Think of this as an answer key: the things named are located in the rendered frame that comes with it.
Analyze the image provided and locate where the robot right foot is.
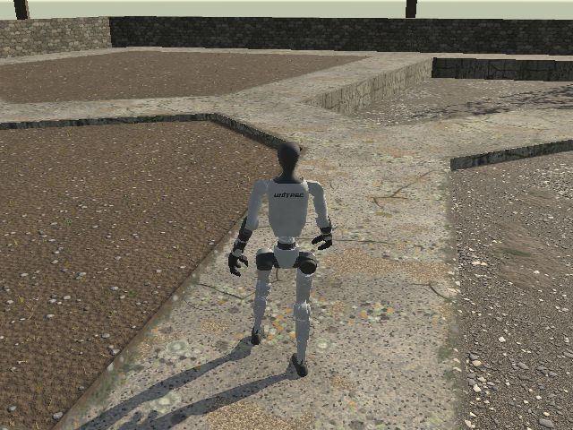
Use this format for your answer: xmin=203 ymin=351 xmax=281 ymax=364
xmin=292 ymin=353 xmax=308 ymax=377

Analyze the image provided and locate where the robot right upper arm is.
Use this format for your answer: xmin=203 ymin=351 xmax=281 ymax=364
xmin=306 ymin=180 xmax=329 ymax=228

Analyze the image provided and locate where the robot right forearm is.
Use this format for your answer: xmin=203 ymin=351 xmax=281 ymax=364
xmin=320 ymin=215 xmax=332 ymax=241

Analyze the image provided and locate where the right robot hand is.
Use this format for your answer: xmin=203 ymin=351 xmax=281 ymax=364
xmin=312 ymin=235 xmax=332 ymax=250

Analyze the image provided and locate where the robot left shin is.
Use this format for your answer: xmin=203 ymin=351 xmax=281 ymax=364
xmin=253 ymin=280 xmax=267 ymax=334

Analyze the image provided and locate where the robot left upper arm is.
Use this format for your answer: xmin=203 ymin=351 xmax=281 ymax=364
xmin=244 ymin=180 xmax=270 ymax=231

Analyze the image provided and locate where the robot left forearm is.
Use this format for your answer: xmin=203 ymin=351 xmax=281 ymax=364
xmin=231 ymin=216 xmax=252 ymax=257

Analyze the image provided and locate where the left robot hand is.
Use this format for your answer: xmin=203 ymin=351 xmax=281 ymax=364
xmin=228 ymin=253 xmax=248 ymax=277

